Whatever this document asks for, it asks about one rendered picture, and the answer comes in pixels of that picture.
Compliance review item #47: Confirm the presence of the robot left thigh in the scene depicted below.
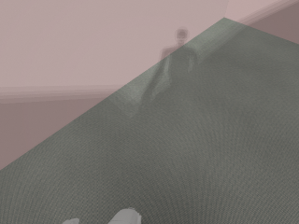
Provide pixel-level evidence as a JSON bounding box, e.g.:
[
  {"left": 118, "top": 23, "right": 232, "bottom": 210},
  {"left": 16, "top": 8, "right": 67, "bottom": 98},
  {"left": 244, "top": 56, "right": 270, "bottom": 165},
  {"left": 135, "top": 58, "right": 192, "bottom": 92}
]
[{"left": 108, "top": 208, "right": 142, "bottom": 224}]

